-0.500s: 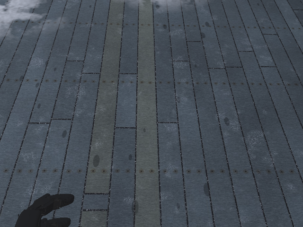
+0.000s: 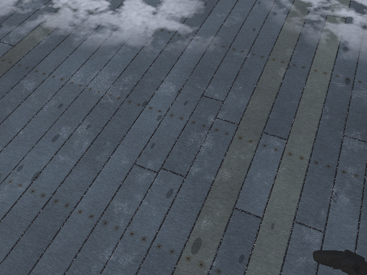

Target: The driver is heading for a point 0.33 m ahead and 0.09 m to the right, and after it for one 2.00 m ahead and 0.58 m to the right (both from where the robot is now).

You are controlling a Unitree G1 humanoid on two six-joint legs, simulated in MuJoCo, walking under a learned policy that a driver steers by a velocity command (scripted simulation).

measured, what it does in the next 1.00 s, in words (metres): walks ahead, turning right: left foot, then right foot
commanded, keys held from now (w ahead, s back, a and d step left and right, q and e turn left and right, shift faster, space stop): w+e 0.20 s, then e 0.66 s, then no key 0.14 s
